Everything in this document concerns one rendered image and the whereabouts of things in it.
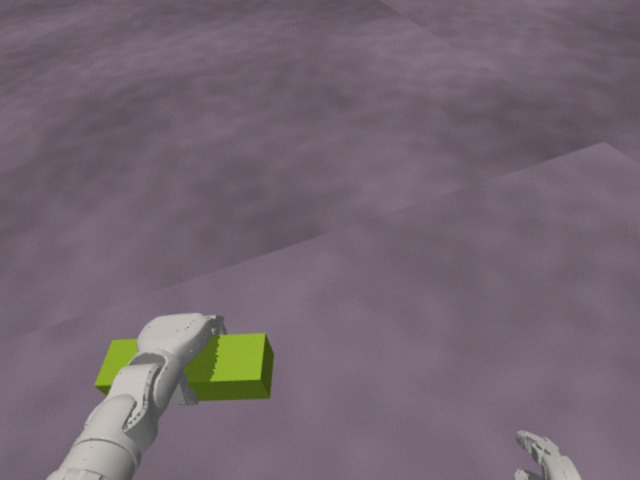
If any left robot arm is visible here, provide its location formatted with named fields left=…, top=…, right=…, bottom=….
left=46, top=348, right=182, bottom=480

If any right robot hand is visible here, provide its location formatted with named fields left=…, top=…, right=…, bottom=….
left=514, top=430, right=582, bottom=480

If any carton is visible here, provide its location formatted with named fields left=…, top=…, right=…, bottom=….
left=94, top=333, right=274, bottom=401

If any left robot hand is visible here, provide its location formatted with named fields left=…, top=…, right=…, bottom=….
left=137, top=313, right=227, bottom=406

